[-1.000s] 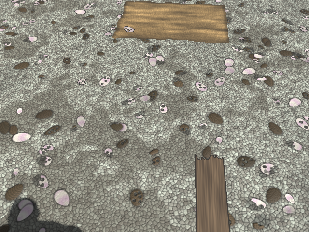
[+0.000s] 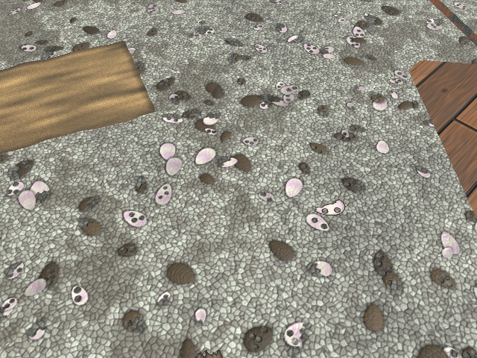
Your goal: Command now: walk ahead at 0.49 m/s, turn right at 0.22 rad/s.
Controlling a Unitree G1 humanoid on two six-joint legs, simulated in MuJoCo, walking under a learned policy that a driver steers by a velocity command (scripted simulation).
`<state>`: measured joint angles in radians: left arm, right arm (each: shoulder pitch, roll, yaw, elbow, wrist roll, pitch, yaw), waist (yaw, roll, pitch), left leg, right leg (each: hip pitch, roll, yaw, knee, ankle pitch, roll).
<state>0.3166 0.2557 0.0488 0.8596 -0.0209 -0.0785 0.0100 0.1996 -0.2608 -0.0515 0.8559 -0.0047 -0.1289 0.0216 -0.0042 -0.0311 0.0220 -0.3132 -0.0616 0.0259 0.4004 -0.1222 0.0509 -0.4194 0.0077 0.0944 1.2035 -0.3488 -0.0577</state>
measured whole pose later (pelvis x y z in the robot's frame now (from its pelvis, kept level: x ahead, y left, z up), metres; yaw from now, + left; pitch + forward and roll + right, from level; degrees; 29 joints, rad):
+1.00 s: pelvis +0.54 -0.02 -0.01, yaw -1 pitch +2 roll +0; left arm 0.37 0.26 0.04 0.92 -0.02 -0.08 0.00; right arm 0.09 -0.26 -0.04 0.79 0.01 -0.10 0.04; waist 0.03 -0.01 0.03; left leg -0.43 -0.02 0.06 0.54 -0.15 0.06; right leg -0.26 0.00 0.05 1.09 -0.46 -0.04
